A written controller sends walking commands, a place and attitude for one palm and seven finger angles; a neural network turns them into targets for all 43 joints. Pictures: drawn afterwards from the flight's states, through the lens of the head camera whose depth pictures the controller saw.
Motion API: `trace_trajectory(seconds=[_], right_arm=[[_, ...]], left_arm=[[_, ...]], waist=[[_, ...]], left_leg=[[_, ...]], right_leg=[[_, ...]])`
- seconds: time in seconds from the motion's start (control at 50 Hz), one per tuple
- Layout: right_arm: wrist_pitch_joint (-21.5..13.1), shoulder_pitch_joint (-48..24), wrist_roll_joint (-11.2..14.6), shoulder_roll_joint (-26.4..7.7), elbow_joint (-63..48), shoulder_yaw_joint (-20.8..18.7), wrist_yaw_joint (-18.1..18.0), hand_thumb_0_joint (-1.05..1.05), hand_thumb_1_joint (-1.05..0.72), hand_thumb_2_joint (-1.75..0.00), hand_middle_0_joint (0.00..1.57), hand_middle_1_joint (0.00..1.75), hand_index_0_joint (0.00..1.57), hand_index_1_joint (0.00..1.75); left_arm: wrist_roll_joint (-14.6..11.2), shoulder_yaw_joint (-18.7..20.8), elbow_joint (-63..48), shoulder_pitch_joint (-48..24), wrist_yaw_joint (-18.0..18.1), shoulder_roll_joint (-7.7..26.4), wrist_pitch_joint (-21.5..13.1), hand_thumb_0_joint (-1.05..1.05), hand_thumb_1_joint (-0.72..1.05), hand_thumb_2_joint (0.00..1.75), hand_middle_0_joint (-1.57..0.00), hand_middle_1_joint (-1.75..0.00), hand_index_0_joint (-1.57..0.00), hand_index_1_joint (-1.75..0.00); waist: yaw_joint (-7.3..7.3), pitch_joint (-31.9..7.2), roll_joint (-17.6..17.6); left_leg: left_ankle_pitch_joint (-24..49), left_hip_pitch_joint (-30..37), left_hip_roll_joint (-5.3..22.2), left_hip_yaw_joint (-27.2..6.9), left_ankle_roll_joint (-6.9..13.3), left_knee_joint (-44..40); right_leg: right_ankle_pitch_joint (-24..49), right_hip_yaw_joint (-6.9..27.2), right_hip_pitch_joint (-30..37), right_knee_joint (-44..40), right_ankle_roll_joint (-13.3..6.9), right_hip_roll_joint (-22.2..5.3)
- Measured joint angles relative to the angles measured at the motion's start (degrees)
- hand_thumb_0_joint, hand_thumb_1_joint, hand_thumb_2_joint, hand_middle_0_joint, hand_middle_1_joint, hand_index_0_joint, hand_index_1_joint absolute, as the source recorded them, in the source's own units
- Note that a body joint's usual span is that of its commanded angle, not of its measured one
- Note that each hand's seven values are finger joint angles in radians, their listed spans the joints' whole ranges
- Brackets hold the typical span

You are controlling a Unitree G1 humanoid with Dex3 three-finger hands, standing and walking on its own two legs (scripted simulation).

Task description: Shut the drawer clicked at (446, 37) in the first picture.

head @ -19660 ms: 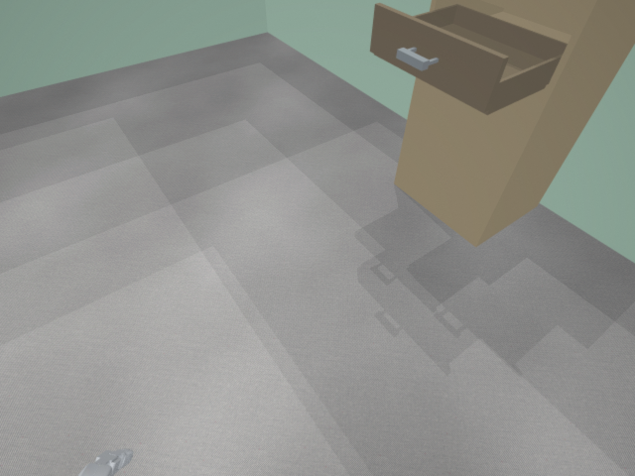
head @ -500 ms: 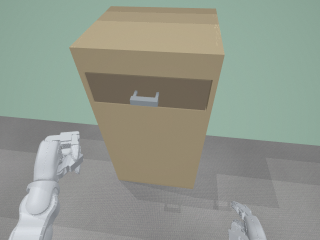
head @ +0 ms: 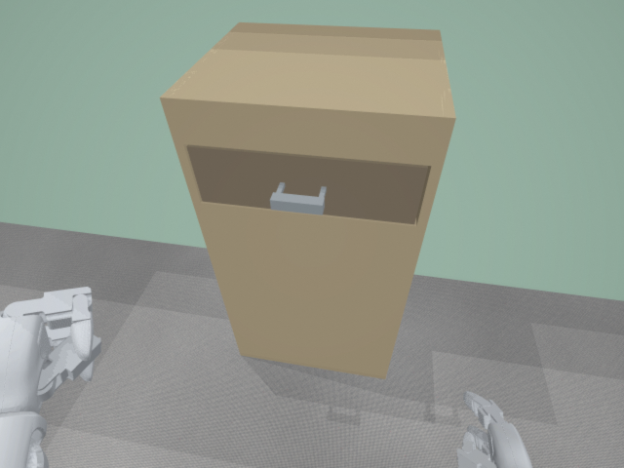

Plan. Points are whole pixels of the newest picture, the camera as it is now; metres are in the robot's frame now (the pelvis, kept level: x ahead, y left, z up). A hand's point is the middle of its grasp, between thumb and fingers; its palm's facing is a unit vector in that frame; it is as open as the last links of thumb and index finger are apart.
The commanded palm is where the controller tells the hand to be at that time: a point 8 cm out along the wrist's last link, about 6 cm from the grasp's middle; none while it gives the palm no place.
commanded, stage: step back with the hand held close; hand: left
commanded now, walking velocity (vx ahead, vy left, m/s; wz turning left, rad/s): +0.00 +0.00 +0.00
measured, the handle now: (299, 196) +0.59 +0.11 +0.01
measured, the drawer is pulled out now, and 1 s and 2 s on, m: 0.00 0.00 0.00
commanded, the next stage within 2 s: stop stepping back and stand still in 1.42 s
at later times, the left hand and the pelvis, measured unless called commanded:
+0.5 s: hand (102, 349) +0.18 +0.24 +0.14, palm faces +0.23 -0.83 -0.51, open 3.3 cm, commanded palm +0.12 +0.28 +0.17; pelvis -0.02 +0.01 +0.00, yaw -2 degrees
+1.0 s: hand (36, 400) +0.12 +0.26 +0.15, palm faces +0.31 -0.83 -0.47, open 3.3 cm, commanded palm +0.05 +0.30 +0.17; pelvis -0.07 +0.02 -0.01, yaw +1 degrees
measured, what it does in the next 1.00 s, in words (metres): lifts its right foot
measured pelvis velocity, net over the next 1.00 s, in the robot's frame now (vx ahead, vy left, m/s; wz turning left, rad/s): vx -0.07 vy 0.02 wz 0.01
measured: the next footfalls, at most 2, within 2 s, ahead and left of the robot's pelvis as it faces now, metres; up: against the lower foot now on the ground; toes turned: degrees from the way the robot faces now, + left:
right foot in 1.42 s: -0.23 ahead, -0.06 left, +0.00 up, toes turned -4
left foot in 1.74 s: -0.22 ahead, +0.15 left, +0.00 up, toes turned +4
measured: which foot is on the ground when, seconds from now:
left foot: down 0.00-1.00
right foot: down 0.00-0.90, up 0.92-1.00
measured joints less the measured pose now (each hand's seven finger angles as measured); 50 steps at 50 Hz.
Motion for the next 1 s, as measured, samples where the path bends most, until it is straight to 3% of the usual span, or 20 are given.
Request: trace_trajectory(seconds=[0.12, 0.24, 0.38, 0.56, 0.72, 0.84, 0.92, 1.0], right_arm=[[-0.4, 0.5, -0.1, 0.7, -0.4, 0.7, -0.1, 0.01, -0.91, -0.90, 0.21, 0.30, 0.21, 0.30], [1.8, -0.6, -0.4, 0.2, -1.5, -0.2, 0.6, 0.01, -0.91, -0.89, 0.21, 0.30, 0.21, 0.30], [5.3, -0.7, 0.3, -1.0, -2.4, -2.9, 0.2, 0.01, -0.91, -0.89, 0.21, 0.30, 0.21, 0.30], [4.9, 1.1, 0.4, -0.3, -4.2, -3.2, -0.8, 0.01, -0.91, -0.90, 0.21, 0.30, 0.21, 0.30], [3.4, -0.3, 0.1, 0.3, -4.5, -2.8, -0.5, 0.01, -0.91, -0.90, 0.21, 0.30, 0.21, 0.30], [3.4, 0.8, 0.0, 0.7, -3.6, -3.0, 0.2, 0.01, -0.91, -0.89, 0.21, 0.30, 0.21, 0.30], [3.0, 2.0, -0.1, 0.9, -2.9, -2.5, -0.3, 0.01, -0.91, -0.89, 0.21, 0.30, 0.21, 0.30], [1.0, 3.3, -1.2, 1.3, -2.4, -2.7, -0.8, 0.01, -0.91, -0.89, 0.21, 0.30, 0.21, 0.30]], left_arm=[[0.1, 0.1, -0.3, -0.4, -0.1, 0.6, 0.5, 0.02, 0.89, 0.90, -1.41, -1.60, -1.40, -1.60], [0.1, 5.7, -1.7, 0.3, -0.2, 3.2, -4.9, 0.02, 0.89, 0.90, -1.41, -1.60, -1.40, -1.60], [0.5, 2.9, -0.2, 5.0, -1.2, 2.5, -4.9, 0.02, 0.90, 0.90, -1.40, -1.60, -1.40, -1.60], [0.8, 6.3, -7.1, 7.5, 0.2, 6.6, -5.8, 0.02, 0.89, 0.89, -1.40, -1.60, -1.40, -1.60], [1.6, 6.5, -4.2, 5.5, 0.5, 4.1, -7.1, 0.02, 0.89, 0.89, -1.40, -1.60, -1.40, -1.60], [1.8, 3.9, -4.5, 5.2, 1.3, 2.3, -7.6, 0.02, 0.89, 0.90, -1.41, -1.60, -1.40, -1.60], [2.3, 4.1, -7.5, 6.3, 2.0, 3.8, -8.6, 0.02, 0.89, 0.89, -1.41, -1.60, -1.40, -1.60], [3.5, 6.1, -8.4, 5.9, 2.0, 6.2, -9.3, 0.02, 0.89, 0.89, -1.41, -1.60, -1.41, -1.60]], waist=[[-0.31, -0.1, -0.5], [-2.53, -0.7, -0.1], [-4.60, 0.0, -0.5], [-3.81, 0.7, -3.7], [-3.63, -0.3, -2.1], [-4.49, -0.3, -2.6], [-4.96, 0.8, -4.7], [-5.31, -0.2, -4.2]], left_leg=[[-0.3, -0.3, 0.6, 0.3, -0.3, 0.3], [-0.4, -3.9, 1.1, 1.0, -0.2, 1.5], [1.1, -7.2, 0.3, 2.2, 0.6, 0.5], [1.4, -10.2, -0.6, 2.8, 1.1, 3.0], [0.9, -12.9, -0.4, 3.3, 1.4, 7.1], [-2.5, -17.0, 0.6, 1.1, -0.6, 11.0], [3.0, -17.2, 0.6, 1.0, 1.4, 9.6], [4.2, -17.1, 0.8, 0.1, 2.2, 6.7]], right_leg=[[0.2, 0.3, -0.1, -0.3, -0.3, 0.6], [0.9, 1.0, -3.6, -0.1, -0.2, 1.1], [1.3, 2.0, -8.3, 1.6, 0.7, 0.1], [0.2, 2.4, -12.6, 7.1, 1.3, -0.8], [-0.2, 2.9, -15.1, 10.8, 1.1, -0.6], [2.2, 0.6, -16.0, 8.3, 0.7, 0.2], [3.0, 0.1, -16.3, 8.2, 1.4, 0.1], [-4.9, 3.6, -17.7, 23.7, 2.3, 2.4]])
